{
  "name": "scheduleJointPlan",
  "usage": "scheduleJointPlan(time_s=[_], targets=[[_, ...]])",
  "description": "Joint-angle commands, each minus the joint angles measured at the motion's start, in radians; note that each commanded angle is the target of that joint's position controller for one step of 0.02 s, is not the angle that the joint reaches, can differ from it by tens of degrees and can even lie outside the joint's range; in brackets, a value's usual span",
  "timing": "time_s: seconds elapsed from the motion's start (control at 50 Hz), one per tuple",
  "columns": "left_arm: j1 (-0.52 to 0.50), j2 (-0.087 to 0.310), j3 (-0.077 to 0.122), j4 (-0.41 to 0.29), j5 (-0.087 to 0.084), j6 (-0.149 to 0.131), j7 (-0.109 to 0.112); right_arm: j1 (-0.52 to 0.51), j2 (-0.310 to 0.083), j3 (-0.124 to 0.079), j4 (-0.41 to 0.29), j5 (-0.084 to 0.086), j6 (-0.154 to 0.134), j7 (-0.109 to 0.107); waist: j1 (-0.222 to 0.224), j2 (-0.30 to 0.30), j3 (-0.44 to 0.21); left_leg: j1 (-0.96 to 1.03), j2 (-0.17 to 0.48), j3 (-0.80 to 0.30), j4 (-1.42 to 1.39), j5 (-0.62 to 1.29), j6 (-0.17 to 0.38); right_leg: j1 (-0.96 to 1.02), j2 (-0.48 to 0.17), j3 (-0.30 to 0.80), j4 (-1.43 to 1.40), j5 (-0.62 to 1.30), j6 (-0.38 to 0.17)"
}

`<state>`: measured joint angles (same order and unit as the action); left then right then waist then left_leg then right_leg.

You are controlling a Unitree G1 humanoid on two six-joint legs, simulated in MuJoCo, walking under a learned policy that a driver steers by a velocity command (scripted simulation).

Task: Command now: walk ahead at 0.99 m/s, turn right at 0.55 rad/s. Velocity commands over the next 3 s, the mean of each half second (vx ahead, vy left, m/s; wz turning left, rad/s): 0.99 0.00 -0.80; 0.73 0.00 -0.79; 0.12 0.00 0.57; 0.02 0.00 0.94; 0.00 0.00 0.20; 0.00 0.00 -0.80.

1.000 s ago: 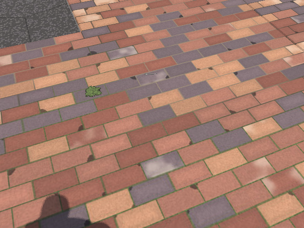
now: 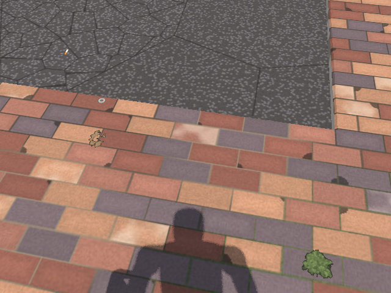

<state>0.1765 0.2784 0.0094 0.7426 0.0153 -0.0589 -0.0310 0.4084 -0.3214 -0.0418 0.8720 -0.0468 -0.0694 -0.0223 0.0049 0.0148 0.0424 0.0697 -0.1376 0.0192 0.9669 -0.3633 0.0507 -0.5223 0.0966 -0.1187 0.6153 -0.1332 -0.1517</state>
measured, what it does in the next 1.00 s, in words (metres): walks ahead, turning right: left foot, then right foot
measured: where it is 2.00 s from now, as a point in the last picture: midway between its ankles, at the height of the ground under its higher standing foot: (285, 152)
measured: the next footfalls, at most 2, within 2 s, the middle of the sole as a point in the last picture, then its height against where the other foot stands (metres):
left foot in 0.38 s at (173, 250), level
right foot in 0.80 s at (271, 184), level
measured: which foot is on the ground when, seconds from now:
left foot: up 0.00-0.36, down 0.38-0.80, up 0.82-1.00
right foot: down 0.00-0.36, up 0.38-0.78, down 0.80-1.00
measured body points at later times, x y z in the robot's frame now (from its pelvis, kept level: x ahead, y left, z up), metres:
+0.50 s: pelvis +0.49 +0.01 +0.03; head +0.52 +0.00 +0.48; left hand +0.67 +0.27 -0.09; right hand +0.53 -0.30 -0.06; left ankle +0.57 +0.13 -0.70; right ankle +0.31 -0.03 -0.59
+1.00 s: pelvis +0.84 -0.19 +0.02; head +0.88 -0.21 +0.47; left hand +1.13 -0.12 -0.09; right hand +0.74 -0.47 -0.07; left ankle +0.99 -0.08 -0.61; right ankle +0.85 -0.23 -0.70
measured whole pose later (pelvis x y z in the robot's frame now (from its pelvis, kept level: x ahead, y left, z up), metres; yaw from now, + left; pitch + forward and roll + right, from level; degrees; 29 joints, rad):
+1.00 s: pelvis +0.84 -0.19 +0.02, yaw -49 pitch +0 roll -1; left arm 0.18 0.27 0.03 0.73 0.00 -0.06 -0.03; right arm 0.19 -0.26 -0.02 0.68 0.02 -0.09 -0.04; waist -0.01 0.00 0.09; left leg -0.64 0.11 -0.10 1.25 -0.38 -0.08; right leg -0.30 0.19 -0.03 0.48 -0.18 -0.17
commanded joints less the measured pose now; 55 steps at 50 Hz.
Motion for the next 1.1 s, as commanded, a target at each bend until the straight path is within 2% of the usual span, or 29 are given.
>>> scheduleJointPlan(time_s=[0.02, 0.06, 0.1, 0.14, 0.2, 0.28, 0.34, 0.36, 0.38, 0.4, 0.42, 0.44, 0.48, 0.54, 0.62, 0.68, 0.72, 0.76, 0.78, 0.8, 0.82, 0.84, 0.86, 0.88, 0.9, 0.94, 0.98, 1.02, 1.1], targets=[[0.308, 0.203, 0.093, 0.048, 0.009, 0.02, 0.012, -0.122, -0.076, 0.023, -0.203, 0.018, -0.063, 0.011, 0.11, -0.109, -0.249, -0.914, 0.07, -0.176, 0.69, 0.01, -0.037, 0.895, -0.37, 0.943, -0.331, -0.307, -0.299], [0.265, 0.131, 0.076, 0.073, -0.002, 0.015, 0.014, -0.218, -0.084, 0.034, -0.225, -0.008, -0.067, 0.025, 0.033, 0.101, -0.056, -0.817, 0.151, -0.152, 0.493, 0.077, -0.018, 0.545, -0.297, 0.765, -0.389, -0.267, -0.216], [0.253, 0.129, 0.066, 0.094, -0.003, -0.005, 0.025, -0.218, -0.047, 0.05, -0.251, -0.038, -0.025, 0.035, -0.041, 0.086, 0.03, -0.746, 0.193, -0.133, 0.382, 0.046, -0.048, 0.312, -0.211, 0.638, -0.423, -0.202, -0.187], [0.237, 0.166, 0.075, 0.084, -0.007, -0.027, 0.018, -0.268, -0.035, 0.066, -0.29, -0.04, -0.001, 0.04, -0.054, 0.034, 0.076, -0.698, 0.227, -0.085, 0.188, 0.051, -0.075, 0.15, -0.155, 0.556, -0.476, -0.164, -0.188], [0.231, 0.177, 0.089, 0.07, -0.015, -0.036, 0.017, -0.447, -0.017, 0.084, -0.357, -0.002, -0.008, 0.055, 0.006, -0.024, 0.108, -0.551, 0.227, -0.031, -0.179, 0.315, -0.106, 0.035, -0.092, 0.474, -0.526, -0.021, -0.14], [0.293, 0.213, 0.111, 0.082, -0.029, -0.034, 0.008, -0.497, -0.032, 0.074, -0.366, 0.019, -0.013, 0.047, 0.081, -0.064, 0.025, -0.446, 0.166, -0.015, -0.393, 0.487, -0.085, 0.254, -0.114, 0.486, -0.441, 0.287, -0.067], [0.285, 0.261, 0.125, 0.081, -0.013, -0.027, 0.02, -0.316, -0.115, 0.033, -0.314, 0.017, -0.027, 0.021, -0.006, -0.062, -0.131, -0.23, 0.103, -0.023, -0.465, 0.284, -0.057, 0.41, -0.113, 0.483, -0.115, 0.609, -0.003], [0.23, 0.275, 0.127, 0.068, -0.009, -0.031, 0.017, -0.13, -0.152, 0.011, -0.271, 0.016, -0.033, 0.007, -0.12, -0.057, -0.225, -0.014, 0.148, -0.047, -0.446, 0.228, -0.043, 0.321, -0.079, 0.467, 0.118, 0.564, 0.018], [0.194, 0.183, 0.103, 0.037, -0.006, -0.044, 0.017, 0.106, -0.229, -0.024, -0.237, -0.008, -0.037, -0.016, -0.213, 0.029, -0.366, 0.225, 0.345, -0.232, -0.433, -0.116, -0.013, 0.172, -0.036, 0.4, 0.442, 0.29, 0.019], [0.289, 0.023, 0.061, -0.015, -0.052, -0.042, 0.02, 0.084, -0.301, -0.041, -0.235, -0.048, -0.029, -0.014, -0.107, 0.329, -0.471, 0.408, 0.637, -0.772, -0.626, -0.389, 0.066, -0.131, 0.058, 0.287, 0.733, -0.395, 0.046], [0.254, 0.094, 0.054, -0.023, -0.032, -0.026, 0.026, 0.001, -0.259, -0.051, -0.234, -0.022, -0.016, -0.009, -0.084, 0.312, -0.402, 0.322, 0.618, -0.907, -0.71, -0.505, 0.098, -0.263, -0.031, 0.244, 0.818, -0.297, 0.028], [0.151, 0.141, 0.065, -0.014, -0.012, -0.012, 0.024, -0.078, -0.146, -0.029, -0.245, -0.013, -0.014, -0.004, -0.095, 0.161, -0.244, 0.184, 0.555, -0.691, -0.701, -0.416, 0.08, -0.29, -0.09, 0.215, 0.789, -0.192, 0.03], [0.049, 0.124, 0.066, -0.027, 0.012, 0.007, -0.005, -0.076, -0.071, -0.011, -0.198, -0.013, -0.013, 0.002, -0.081, 0.041, -0.097, -0.004, 0.457, -0.379, -0.705, -0.027, 0.044, -0.252, -0.146, 0.2, 0.715, -0.139, 0.045], [-0.005, 0.05, 0.044, -0.084, 0.019, 0.048, -0.032, -0.004, -0.006, 0.005, -0.112, 0.018, -0.039, 0.016, -0.032, 0.1, -0.037, -0.067, 0.429, -0.168, -0.72, 0.28, 0.014, -0.292, -0.189, 0.181, 0.705, -0.136, 0.053], [-0.123, 0.034, 0.015, -0.181, 0.018, 0.057, -0.055, -0.051, -0.04, -0.001, -0.091, 0.022, -0.065, 0.023, 0.024, 0.092, 0.03, -0.177, 0.397, 0.07, -0.795, 0.532, -0.006, -0.274, -0.2, 0.126, 0.549, 0.048, 0.053], [-0.243, 0.053, 0.005, -0.206, 0.017, 0.055, -0.074, -0.026, -0.067, -0.005, -0.061, 0.02, -0.067, 0.016, 0.006, 0.014, 0.107, -0.188, 0.332, 0.219, -0.855, 0.672, -0.037, -0.162, -0.147, -0.012, 0.278, 0.141, 0.022], [-0.227, 0.062, 0.005, -0.188, 0.02, 0.048, -0.076, 0.016, -0.117, -0.015, -0.053, 0.023, -0.061, 0.005, 0.023, 0.021, 0.083, -0.126, 0.328, 0.268, -0.739, 1.158, -0.058, -0.02, -0.058, -0.098, 0.175, 0.142, -0.008], [-0.027, 0.093, 0.02, -0.124, 0.033, 0.037, -0.062, 0.013, -0.183, -0.032, -0.062, 0.032, -0.037, -0.016, 0.131, 0.048, -0.038, -0.124, 0.359, 0.251, -0.414, 1.417, -0.071, 0.237, 0.027, -0.1, 0.106, 0.108, -0.025], [0.178, 0.131, 0.043, -0.059, 0.035, 0.031, -0.047, -0.023, -0.198, -0.037, -0.078, 0.035, -0.026, -0.019, 0.217, 0.055, -0.138, -0.199, 0.388, 0.222, -0.152, 1.38, -0.073, 0.469, 0.039, -0.034, 0.066, 0.137, -0.062], [0.295, 0.168, 0.069, 0.0, 0.027, 0.025, -0.015, -0.036, -0.176, -0.037, -0.085, 0.039, -0.02, -0.003, 0.235, -0.01, -0.184, -0.348, 0.321, 0.219, 0.156, 0.848, -0.084, 0.677, 0.007, 0.061, -0.034, 0.235, -0.089], [0.242, 0.261, 0.1, -0.003, 0.003, 0.034, 0.017, -0.006, -0.088, -0.023, -0.112, 0.025, -0.014, 0.013, 0.14, -0.195, -0.144, -0.625, 0.143, 0.217, 0.541, -0.181, -0.11, 0.804, -0.167, 0.277, 0.024, 0.732, -0.123], [0.192, 0.381, 0.121, -0.122, -0.018, 0.023, 0.007, 0.027, -0.097, -0.004, -0.249, 0.048, -0.067, 0.001, 0.087, -0.244, -0.453, -0.87, 0.065, -0.094, 0.786, -0.272, -0.153, 1.119, -0.421, 0.838, -0.092, 0.693, -0.382], [0.125, 0.315, 0.123, -0.159, -0.012, 0.026, 0.011, -0.056, -0.16, -0.011, -0.258, 0.074, -0.086, -0.004, 0.117, -0.009, -0.522, -0.859, 0.126, -0.199, 0.72, -0.175, -0.126, 1.036, -0.448, 0.88, -0.214, 0.469, -0.363], [0.039, 0.252, 0.105, -0.17, -0.016, 0.009, 0.006, -0.074, -0.159, -0.015, -0.254, 0.094, -0.081, -0.012, 0.05, 0.103, -0.339, -0.853, 0.165, -0.17, 0.613, -0.121, -0.114, 0.824, -0.416, 0.784, -0.263, 0.425, -0.319], [-0.042, 0.177, 0.085, -0.17, -0.033, -0.004, 0.006, -0.048, -0.149, -0.021, -0.213, 0.082, -0.063, -0.026, -0.017, 0.206, -0.225, -0.801, 0.226, -0.142, 0.539, -0.079, -0.122, 0.623, -0.382, 0.671, -0.271, 0.466, -0.261], [-0.078, 0.106, 0.055, -0.149, -0.023, -0.023, 0.007, 0.02, -0.142, -0.033, -0.166, 0.072, -0.018, -0.029, -0.073, 0.148, -0.108, -0.634, 0.284, -0.123, 0.418, -0.055, -0.14, 0.299, -0.336, 0.491, -0.283, 0.631, -0.204], [-0.059, 0.081, 0.044, -0.088, -0.014, -0.037, 0.007, 0.002, -0.06, -0.019, -0.171, 0.064, -0.003, -0.028, -0.074, 0.054, -0.074, -0.543, 0.277, -0.087, 0.235, -0.007, -0.138, 0.135, -0.26, 0.325, -0.305, 0.714, -0.158], [-0.047, 0.09, 0.047, -0.048, 0.001, -0.038, 0.023, -0.047, -0.004, -0.005, -0.181, 0.059, -0.007, -0.022, -0.054, 0.002, -0.089, -0.521, 0.246, -0.054, 0.047, 0.166, -0.121, 0.14, -0.194, 0.178, -0.304, 0.761, -0.104], [-0.038, 0.099, 0.054, -0.025, 0.0, -0.005, 0.057, -0.161, -0.017, -0.015, -0.219, 0.064, -0.009, 0.015, 0.012, -0.066, -0.119, -0.56, 0.204, -0.018, -0.189, 0.489, -0.096, 0.307, -0.185, 0.069, -0.279, 0.649, -0.024]])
